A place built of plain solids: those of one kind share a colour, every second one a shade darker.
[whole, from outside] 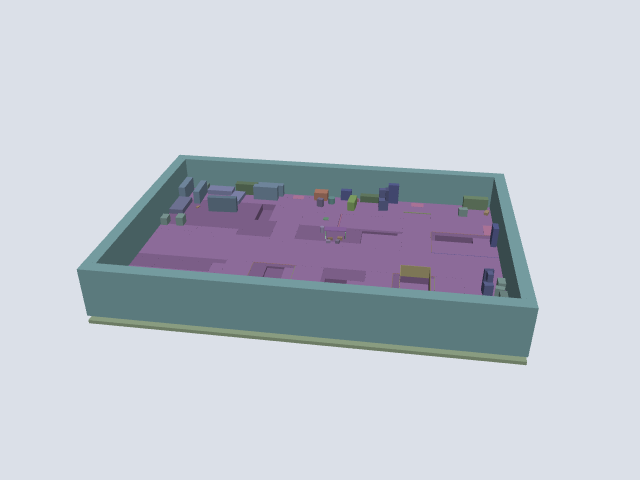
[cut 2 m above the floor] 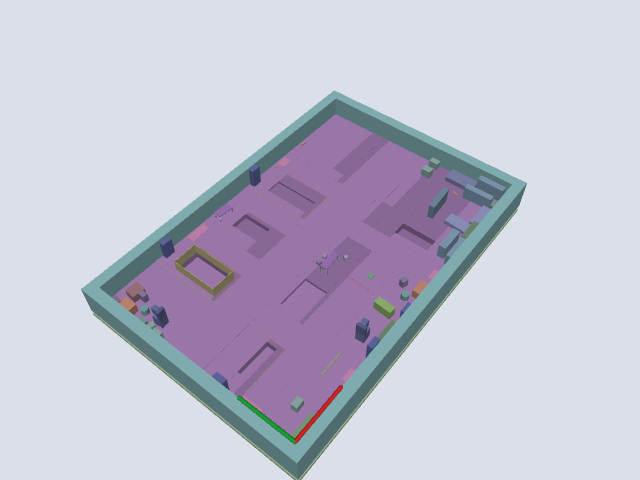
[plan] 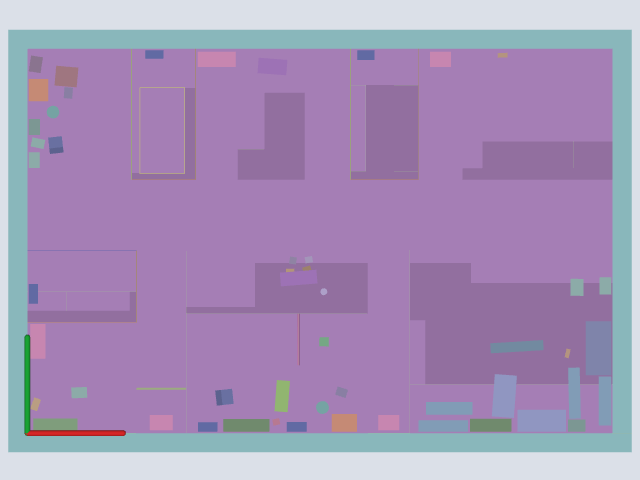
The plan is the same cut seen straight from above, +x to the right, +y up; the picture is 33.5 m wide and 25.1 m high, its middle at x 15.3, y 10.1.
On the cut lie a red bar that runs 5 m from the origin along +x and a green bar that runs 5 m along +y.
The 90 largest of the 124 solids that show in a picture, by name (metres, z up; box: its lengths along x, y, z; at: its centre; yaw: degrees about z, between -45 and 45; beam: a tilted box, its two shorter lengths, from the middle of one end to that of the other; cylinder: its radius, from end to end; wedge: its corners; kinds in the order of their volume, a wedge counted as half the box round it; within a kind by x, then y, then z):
{
 "floor_1": {"box": [2.05, 1.0, 1.0], "at": [1.02, 6.9, -0.5]},
 "floor_2": {"box": [3.15, 6.85, 1.0], "at": [1.57, 16.68, -0.5]},
 "floor_3": {"box": [5.7, 3.8, 1.0], "at": [2.85, 1.9, -0.5]},
 "floor_4": {"box": [5.7, 2.0, 1.0], "at": [2.85, 4.8, -0.5]},
 "floor_5": {"box": [5.7, 0.6, 1.0], "at": [2.85, 6.1, -0.5]},
 "floor_6": {"box": [5.7, 2.15, 1.0], "at": [2.85, 8.47, -0.5]},
 "floor_7": {"box": [3.3, 1.0, 0.65], "at": [3.7, 6.9, -0.99]},
 "floor_8": {"box": [2.3, 6.85, 1.0], "at": [4.3, 16.68, -0.5]},
 "floor_9": {"box": [0.35, 1.0, 1.0], "at": [5.53, 6.9, -0.5]},
 "floor_10": {"box": [0.45, 4.45, 1.0], "at": [5.67, 15.82, -0.5]},
 "floor_11": {"box": [2.6, 9.55, 1.0], "at": [7.0, 4.78, -0.5]},
 "floor_12": {"box": [2.3, 4.45, 0.72], "at": [7.05, 15.82, -0.96]},
 "floor_13": {"box": [3.35, 0.35, 1.0], "at": [7.12, 13.43, -0.5]},
 "floor_14": {"box": [3.35, 2.05, 1.0], "at": [7.12, 19.07, -0.5]},
 "floor_15": {"box": [0.4, 2.3, 1.0], "at": [8.5, 7.75, -0.5]},
 "floor_16": {"box": [0.6, 4.45, 1.0], "at": [8.5, 15.82, -0.5]},
 "floor_17": {"box": [2.2, 6.85, 1.0], "at": [9.9, 16.68, -0.5]},
 "floor_18": {"box": [3.2, 2.3, 1.09], "at": [10.3, 7.75, -0.78]},
 "floor_19": {"box": [1.4, 2.95, 1.0], "at": [11.7, 16.32, -0.5]},
 "floor_20": {"box": [3.5, 1.6, 1.0], "at": [12.75, 14.05, -0.5]},
 "floor_21": {"box": [3.5, 2.3, 1.0], "at": [12.75, 18.95, -0.5]},
 "floor_22": {"box": [9.5, 3.55, 1.0], "at": [13.05, 1.77, -0.5]},
 "floor_23": {"box": [9.5, 2.7, 1.0], "at": [13.05, 4.9, -0.5]},
 "floor_24": {"box": [9.5, 0.35, 1.0], "at": [13.05, 6.42, -0.5]},
 "floor_25": {"box": [9.5, 0.65, 1.0], "at": [13.05, 9.22, -0.5]},
 "floor_26": {"box": [1.75, 2.95, 0.8], "at": [13.28, 16.32, -0.92]},
 "floor_27": {"box": [0.35, 2.95, 1.0], "at": [14.32, 16.32, -0.5]},
 "floor_28": {"box": [5.9, 2.3, 1.0], "at": [14.85, 7.75, -0.5]},
 "floor_29": {"box": [30.6, 3.7, 1.0], "at": [15.3, 11.4, -0.5]},
 "floor_30": {"box": [2.4, 6.85, 1.0], "at": [15.7, 16.68, -0.5]},
 "floor_31": {"box": [0.8, 4.5, 1.0], "at": [17.3, 15.95, -0.5]},
 "floor_32": {"box": [1.5, 4.5, 1.13], "at": [18.45, 15.95, -0.76]},
 "floor_33": {"box": [3.55, 0.45, 1.0], "at": [18.68, 13.47, -0.5]},
 "floor_34": {"box": [3.55, 1.9, 1.0], "at": [18.68, 19.15, -0.5]},
 "floor_35": {"box": [2.2, 9.55, 1.0], "at": [18.9, 4.78, -0.5]},
 "floor_36": {"box": [1.25, 4.5, 1.0], "at": [19.82, 15.95, -0.5]},
 "floor_37": {"box": [0.8, 3.35, 1.0], "at": [20.4, 4.22, -0.5]},
 "floor_38": {"box": [1.35, 3.35, 0.67], "at": [21.48, 4.22, -0.98]},
 "floor_39": {"box": [3.2, 1.05, 1.0], "at": [21.6, 8.38, -0.5]},
 "floor_40": {"box": [2.3, 6.85, 1.0], "at": [21.6, 16.68, -0.5]},
 "floor_41": {"box": [1.05, 1.4, 1.0], "at": [23.27, 14.55, -0.5]},
 "floor_42": {"box": [3.85, 1.05, 1.32], "at": [25.12, 8.38, -0.66]},
 "floor_43": {"box": [10.6, 2.55, 1.0], "at": [25.3, 1.27, -0.5]},
 "floor_44": {"box": [10.6, 1.95, 1.0], "at": [25.3, 6.88, -0.5]},
 "floor_45": {"box": [10.6, 0.65, 1.0], "at": [25.3, 9.22, -0.5]},
 "floor_46": {"box": [4.75, 1.4, 1.32], "at": [26.18, 14.55, -0.66]},
 "floor_47": {"box": [8.45, 3.35, 1.0], "at": [26.38, 4.22, -0.5]},
 "floor_48": {"box": [7.85, 0.6, 1.0], "at": [26.68, 13.55, -0.5]},
 "floor_49": {"box": [7.85, 4.85, 1.0], "at": [26.68, 17.68, -0.5]},
 "floor_50": {"box": [3.55, 1.05, 1.0], "at": [28.82, 8.38, -0.5]},
 "floor_51": {"box": [2.05, 1.4, 1.0], "at": [29.57, 14.55, -0.5]},
 "wall_1": {"box": [1.0, 20.1, 4.2], "at": [-0.5, 10.05, 1.1]},
 "wall_2": {"box": [32.6, 1.0, 4.2], "at": [15.3, -0.5, 1.1]},
 "wall_3": {"box": [32.6, 1.0, 4.2], "at": [15.3, 20.6, 1.1]},
 "wall_4": {"box": [1.0, 20.1, 4.2], "at": [31.1, 10.05, 1.1]},
 "floor_base_1": {"box": [32.6, 22.1, 0.3], "at": [15.3, 10.05, -1.57]},
 "bar_rack_1": {"box": [2.59, 0.61, 1.2], "at": [21.75, 0.38, 0.6]},
 "bar_rack_2": {"box": [2.43, 0.67, 1.4], "at": [22.06, 1.3, 0.7]},
 "bar_rack_3": {"box": [2.77, 0.53, 1.48], "at": [25.6, 4.52, 0.74], "yaw": 3.5},
 "bar_rack_4": {"box": [0.61, 2.67, 1.3], "at": [28.61, 2.09, 0.65], "yaw": 1.2},
 "bar_rack_5": {"box": [0.66, 2.57, 1.42], "at": [30.2, 1.69, 0.71]},
 "board_stack_1": {"box": [2.32, 0.7, 1.13], "at": [1.47, 0.42, 0.56]},
 "board_stack_2": {"box": [2.42, 0.67, 0.66], "at": [11.45, 0.41, 0.33]},
 "board_stack_3": {"box": [2.18, 0.69, 1.14], "at": [24.23, 0.41, 0.57]},
 "sheet_stack_1": {"box": [1.16, 2.22, 0.4], "at": [24.94, 1.94, 0.2], "yaw": -4.1},
 "sheet_stack_2": {"box": [2.55, 1.15, 0.49], "at": [26.89, 0.65, 0.24]},
 "sheet_stack_3": {"box": [1.33, 2.82, 0.48], "at": [29.86, 4.44, 0.24]},
 "tool_cabinet_1": {"box": [0.49, 1.03, 1.82], "at": [0.32, 7.28, 0.91]},
 "tool_cabinet_2": {"box": [0.96, 0.45, 1.73], "at": [6.64, 19.8, 0.86]},
 "tool_cabinet_3": {"box": [1.02, 0.5, 1.97], "at": [9.43, 0.32, 0.98]},
 "tool_cabinet_4": {"box": [1.05, 0.51, 1.05], "at": [14.08, 0.33, 0.53]},
 "tool_cabinet_5": {"box": [0.91, 0.52, 1.93], "at": [17.7, 19.77, 0.96]},
 "offcut_bin_1": {"box": [0.58, 0.83, 0.77], "at": [0.36, 14.28, 0.39]},
 "offcut_bin_2": {"box": [0.59, 0.84, 0.72], "at": [0.36, 16.01, 0.36]},
 "offcut_bin_3": {"box": [0.69, 0.49, 0.69], "at": [0.55, 15.16, 0.34], "yaw": -11.8},
 "offcut_bin_4": {"box": [0.82, 0.57, 0.73], "at": [2.71, 2.12, 0.36], "yaw": 2.4},
 "offcut_bin_5": {"box": [0.92, 0.64, 0.74], "at": [28.73, 0.39, 0.37]},
 "offcut_bin_6": {"box": [0.68, 0.89, 0.83], "at": [28.74, 7.62, 0.41], "yaw": -0.2},
 "offcut_bin_7": {"box": [0.62, 0.9, 0.71], "at": [30.22, 7.7, 0.35]},
 "forge_hearth_1": {"box": [1.02, 1.16, 0.91], "at": [0.58, 17.94, 0.46]},
 "forge_hearth_2": {"box": [1.32, 0.93, 0.83], "at": [16.58, 0.54, 0.41]},
 "bandsaw_1": {"box": [0.72, 0.86, 1.0], "at": [1.49, 15.06, 0.5], "yaw": 6.4},
 "bandsaw_2": {"box": [0.3, 0.8, 1.06], "at": [10.01, 1.85, 1.59], "yaw": 6.1},
 "bandsaw_3": {"box": [0.89, 0.8, 1.06], "at": [10.3, 1.88, 0.53], "yaw": 6.1},
 "bandsaw_4": {"box": [0.59, 0.48, 0.82], "at": [10.45, 1.9, 1.71], "yaw": 6.1},
 "planer_1": {"box": [0.69, 1.64, 0.9], "at": [13.32, 1.94, 0.45], "yaw": -4.3},
 "table_saw_1": {"box": [1.17, 1.04, 0.78], "at": [2.04, 18.65, 0.39], "yaw": -4.9},
 "coal_bin_1": {"box": [0.63, 0.84, 0.56], "at": [0.44, 19.29, 0.28], "yaw": -8.6},
 "quench_tub_1": {"cylinder": 0.33, "from": [1.34, 16.79, 0.0], "to": [1.34, 16.79, 0.64]},
 "anvil_block_1": {"box": [0.45, 0.58, 0.83], "at": [2.14, 17.79, 0.41], "yaw": -3.6}
}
